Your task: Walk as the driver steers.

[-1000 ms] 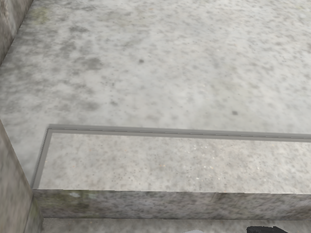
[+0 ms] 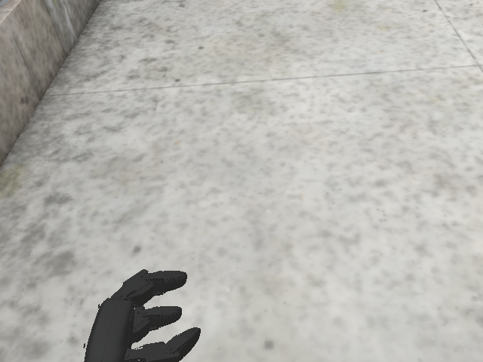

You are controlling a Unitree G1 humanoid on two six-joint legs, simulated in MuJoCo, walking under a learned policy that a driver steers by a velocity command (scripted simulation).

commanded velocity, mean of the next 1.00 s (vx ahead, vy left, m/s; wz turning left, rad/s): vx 1.00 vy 0.00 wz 0.91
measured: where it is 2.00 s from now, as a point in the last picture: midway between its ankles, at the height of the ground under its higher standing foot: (90, 174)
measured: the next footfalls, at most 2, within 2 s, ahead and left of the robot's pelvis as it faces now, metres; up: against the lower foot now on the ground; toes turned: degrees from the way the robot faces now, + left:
right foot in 0.22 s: +0.25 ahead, -0.28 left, +0.21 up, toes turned +11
left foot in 0.78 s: +0.44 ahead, +0.06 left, +0.21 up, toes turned +46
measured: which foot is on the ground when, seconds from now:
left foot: down 0.00-0.24, up 0.26-0.76, down 0.78-1.00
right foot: up 0.00-0.20, down 0.22-0.78, up 0.80-1.00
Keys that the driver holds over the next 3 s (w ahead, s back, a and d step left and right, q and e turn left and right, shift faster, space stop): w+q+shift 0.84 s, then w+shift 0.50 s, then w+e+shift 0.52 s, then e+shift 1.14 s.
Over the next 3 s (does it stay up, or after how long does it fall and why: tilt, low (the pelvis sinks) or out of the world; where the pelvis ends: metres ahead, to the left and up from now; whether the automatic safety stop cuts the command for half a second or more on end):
stays up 1.40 0.66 0.25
